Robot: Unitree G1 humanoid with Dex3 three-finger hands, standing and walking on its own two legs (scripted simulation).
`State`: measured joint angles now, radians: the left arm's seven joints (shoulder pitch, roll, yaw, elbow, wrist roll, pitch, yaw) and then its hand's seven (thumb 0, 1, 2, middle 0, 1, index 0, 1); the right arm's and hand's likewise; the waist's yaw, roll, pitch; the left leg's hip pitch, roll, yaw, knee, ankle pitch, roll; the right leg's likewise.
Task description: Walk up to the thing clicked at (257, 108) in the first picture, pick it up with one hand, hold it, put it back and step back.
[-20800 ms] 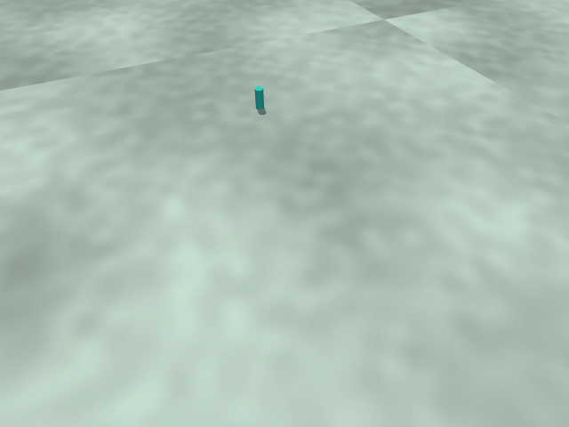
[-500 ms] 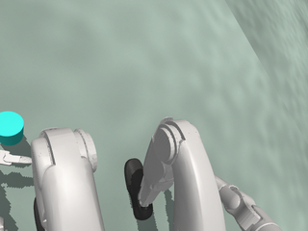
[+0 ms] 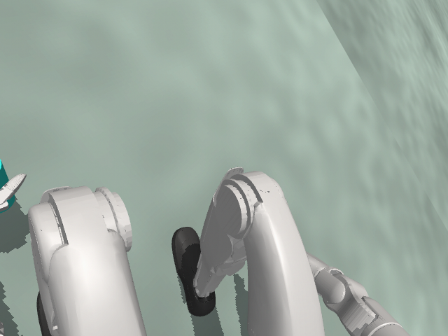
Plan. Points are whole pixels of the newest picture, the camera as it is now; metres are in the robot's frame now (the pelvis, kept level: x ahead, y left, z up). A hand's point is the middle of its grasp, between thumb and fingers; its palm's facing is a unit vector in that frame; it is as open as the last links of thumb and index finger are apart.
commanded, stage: close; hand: left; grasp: from the side
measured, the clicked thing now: out of the picture +0.37 +0.26 -0.21
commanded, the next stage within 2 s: settle in 0.12 s
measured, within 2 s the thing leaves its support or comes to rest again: leaves its support in 0.42 s
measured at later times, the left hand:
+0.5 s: hand out of the picture +0.37 +0.26 -0.16, palm faces +0.26 -0.97 +0.01, open 8.1 cm
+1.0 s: hand out of the picture +0.35 +0.27 -0.05, palm faces +0.24 -0.97 -0.06, open 8.1 cm
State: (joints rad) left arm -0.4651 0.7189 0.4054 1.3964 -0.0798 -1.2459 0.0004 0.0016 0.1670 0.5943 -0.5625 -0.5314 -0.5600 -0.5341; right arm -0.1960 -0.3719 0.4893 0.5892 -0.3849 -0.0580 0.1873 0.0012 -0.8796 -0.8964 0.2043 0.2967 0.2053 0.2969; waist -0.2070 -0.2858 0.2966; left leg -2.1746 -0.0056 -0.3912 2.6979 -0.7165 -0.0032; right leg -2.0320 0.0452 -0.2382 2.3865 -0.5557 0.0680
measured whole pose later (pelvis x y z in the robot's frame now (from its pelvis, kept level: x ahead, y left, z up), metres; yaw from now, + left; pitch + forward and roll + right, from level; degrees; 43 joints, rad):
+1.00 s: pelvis +0.01 -0.01 +0.03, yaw +5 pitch +21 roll -13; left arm -0.33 0.49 0.25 0.81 -0.09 -0.88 -0.07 0.06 -0.08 1.09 -0.91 -1.10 -0.76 -1.10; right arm -0.07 -0.32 0.21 0.63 -0.20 -0.01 0.18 0.00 -0.90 -0.90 0.20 0.30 0.21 0.30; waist -0.11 -0.11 0.03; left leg -2.23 -0.01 -0.24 2.54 -0.69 0.00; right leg -2.12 -0.01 -0.13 2.35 -0.60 0.05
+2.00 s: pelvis +0.03 -0.03 +0.09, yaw +12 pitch +30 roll -4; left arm -0.35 0.32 0.31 0.69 -0.17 -0.65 -0.29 0.06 -0.10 1.12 -0.92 -1.10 -0.77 -1.10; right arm 0.02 -0.29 0.00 0.66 -0.05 -0.02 0.07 0.01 -0.89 -0.90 0.20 0.30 0.20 0.30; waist -0.05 -0.01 -0.13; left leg -2.13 0.00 -0.09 2.30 -0.70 -0.02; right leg -2.11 -0.05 -0.02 2.23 -0.65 0.03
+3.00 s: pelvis +0.04 -0.03 +0.20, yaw +13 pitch +31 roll -3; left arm -0.15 0.28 0.23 0.27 -0.24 -0.41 -0.24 0.06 -0.11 1.13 -0.92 -1.09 -0.77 -1.09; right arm 0.06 -0.27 -0.02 0.60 0.04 -0.04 0.01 0.01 -0.89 -0.89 0.20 0.30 0.20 0.30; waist -0.01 0.02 -0.18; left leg -1.82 0.02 -0.07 1.95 -0.69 -0.02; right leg -1.81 -0.05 -0.03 1.90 -0.65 0.02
